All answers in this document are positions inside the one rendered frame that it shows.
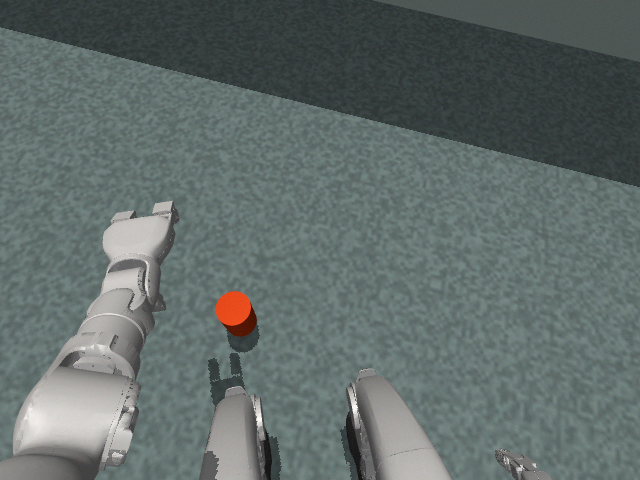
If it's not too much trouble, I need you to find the left robot hand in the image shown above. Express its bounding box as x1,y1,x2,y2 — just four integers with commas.
102,201,179,312

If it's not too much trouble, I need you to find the right robot hand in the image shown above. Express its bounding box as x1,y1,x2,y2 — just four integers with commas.
495,449,552,480

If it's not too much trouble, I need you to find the can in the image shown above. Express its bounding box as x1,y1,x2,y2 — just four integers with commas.
216,291,257,337

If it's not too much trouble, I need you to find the right robot foot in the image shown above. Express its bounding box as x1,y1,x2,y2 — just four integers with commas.
346,411,376,480

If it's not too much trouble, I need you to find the left robot arm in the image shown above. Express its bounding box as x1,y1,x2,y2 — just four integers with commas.
0,254,161,480

